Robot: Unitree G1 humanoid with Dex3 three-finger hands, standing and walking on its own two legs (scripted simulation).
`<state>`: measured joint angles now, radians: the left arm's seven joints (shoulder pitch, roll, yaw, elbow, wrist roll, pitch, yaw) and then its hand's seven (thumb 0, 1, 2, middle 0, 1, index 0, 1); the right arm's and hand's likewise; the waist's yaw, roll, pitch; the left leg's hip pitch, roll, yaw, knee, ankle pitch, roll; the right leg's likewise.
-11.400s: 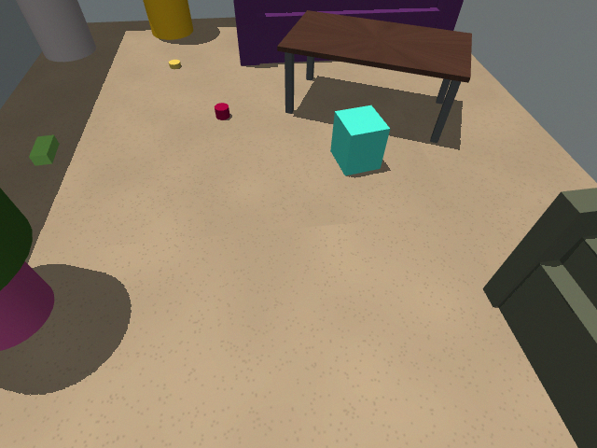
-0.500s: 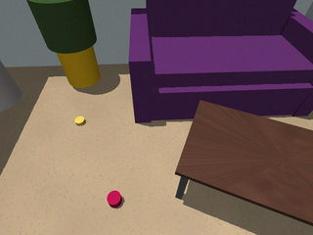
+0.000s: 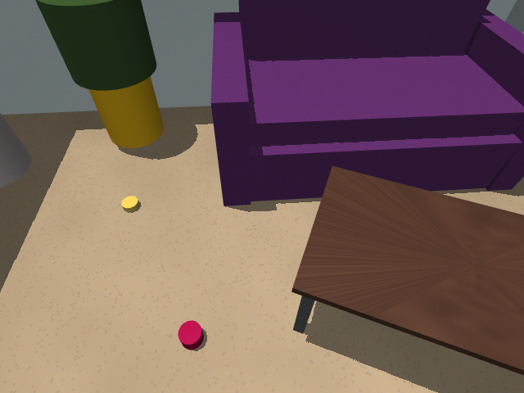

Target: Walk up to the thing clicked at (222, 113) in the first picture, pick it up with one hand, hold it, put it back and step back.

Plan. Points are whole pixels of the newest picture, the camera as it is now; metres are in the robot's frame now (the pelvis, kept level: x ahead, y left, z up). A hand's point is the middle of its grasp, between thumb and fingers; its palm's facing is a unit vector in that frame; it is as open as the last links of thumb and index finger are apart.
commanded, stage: walk up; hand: left
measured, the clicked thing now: (191, 335) +0.43 +0.24 -0.75
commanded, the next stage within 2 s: stand in 0.16 s
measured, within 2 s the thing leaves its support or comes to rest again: neither
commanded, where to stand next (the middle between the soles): +0.06 -0.01 m, yaw +3 degrees
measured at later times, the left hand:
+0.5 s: hand out of the picture +0.08 +0.26 -0.15, palm faces -0.01 -0.94 -0.35, open 7.4 cm
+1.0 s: hand out of the picture +0.05 +0.27 -0.15, palm faces +0.00 -0.94 -0.34, open 7.4 cm
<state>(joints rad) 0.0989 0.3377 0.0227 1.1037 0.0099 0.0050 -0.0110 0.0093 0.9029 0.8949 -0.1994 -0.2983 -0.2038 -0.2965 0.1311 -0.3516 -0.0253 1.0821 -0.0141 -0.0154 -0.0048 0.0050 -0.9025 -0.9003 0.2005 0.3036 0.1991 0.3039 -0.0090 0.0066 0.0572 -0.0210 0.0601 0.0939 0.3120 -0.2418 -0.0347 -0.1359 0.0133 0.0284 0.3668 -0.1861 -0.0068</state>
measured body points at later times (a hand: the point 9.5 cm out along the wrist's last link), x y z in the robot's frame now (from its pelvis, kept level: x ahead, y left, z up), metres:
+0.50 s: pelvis -0.01 +0.00 +0.00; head +0.01 +0.00 +0.45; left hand +0.08 +0.31 -0.13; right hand +0.07 -0.30 -0.14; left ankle -0.05 +0.14 -0.75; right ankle +0.01 -0.12 -0.75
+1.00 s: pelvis -0.01 +0.01 +0.00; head +0.00 +0.01 +0.45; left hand +0.05 +0.32 -0.13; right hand +0.06 -0.29 -0.13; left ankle -0.05 +0.14 -0.75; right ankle +0.01 -0.12 -0.75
